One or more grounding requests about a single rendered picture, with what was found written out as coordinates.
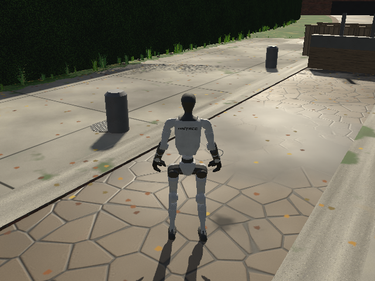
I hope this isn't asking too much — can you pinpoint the left robot upper arm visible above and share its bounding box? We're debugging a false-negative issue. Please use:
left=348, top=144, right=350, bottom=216
left=159, top=118, right=176, bottom=150

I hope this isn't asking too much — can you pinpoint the robot right foot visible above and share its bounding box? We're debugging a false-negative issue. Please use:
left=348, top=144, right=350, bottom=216
left=198, top=227, right=207, bottom=242

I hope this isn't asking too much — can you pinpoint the robot right hand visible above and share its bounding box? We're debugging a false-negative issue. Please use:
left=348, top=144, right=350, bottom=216
left=208, top=160, right=221, bottom=172

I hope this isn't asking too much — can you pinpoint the right robot forearm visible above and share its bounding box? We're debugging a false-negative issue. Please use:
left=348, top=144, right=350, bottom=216
left=210, top=142, right=220, bottom=163

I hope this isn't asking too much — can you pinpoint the left robot forearm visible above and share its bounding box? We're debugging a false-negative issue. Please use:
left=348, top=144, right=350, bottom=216
left=154, top=141, right=165, bottom=162

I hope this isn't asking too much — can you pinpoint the robot right thigh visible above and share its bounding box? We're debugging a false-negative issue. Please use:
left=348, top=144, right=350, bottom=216
left=196, top=163, right=207, bottom=204

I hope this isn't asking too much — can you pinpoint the robot left hand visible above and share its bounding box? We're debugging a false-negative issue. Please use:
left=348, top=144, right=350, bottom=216
left=152, top=160, right=166, bottom=172

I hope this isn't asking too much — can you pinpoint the right robot upper arm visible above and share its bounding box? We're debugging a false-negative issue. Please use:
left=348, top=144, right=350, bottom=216
left=200, top=118, right=216, bottom=151

